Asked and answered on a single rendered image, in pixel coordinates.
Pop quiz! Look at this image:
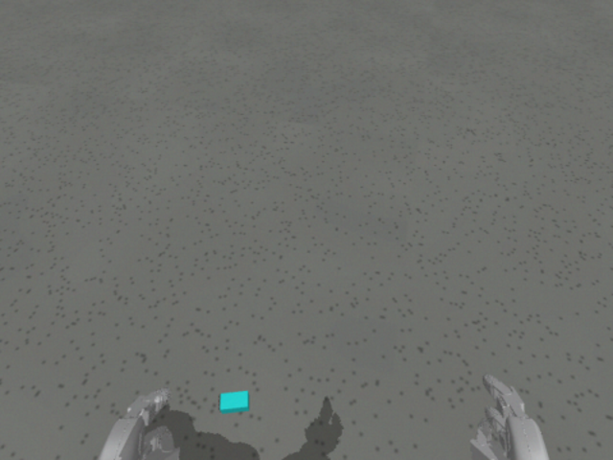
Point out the left robot hand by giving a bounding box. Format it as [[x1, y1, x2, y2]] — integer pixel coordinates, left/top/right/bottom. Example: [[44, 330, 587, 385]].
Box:
[[98, 387, 180, 460]]

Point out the right robot hand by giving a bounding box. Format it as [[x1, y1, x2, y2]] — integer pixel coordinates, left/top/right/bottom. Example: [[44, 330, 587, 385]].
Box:
[[470, 374, 549, 460]]

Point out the small box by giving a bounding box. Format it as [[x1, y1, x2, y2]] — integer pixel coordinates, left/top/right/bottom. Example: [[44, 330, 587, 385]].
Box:
[[220, 391, 249, 414]]

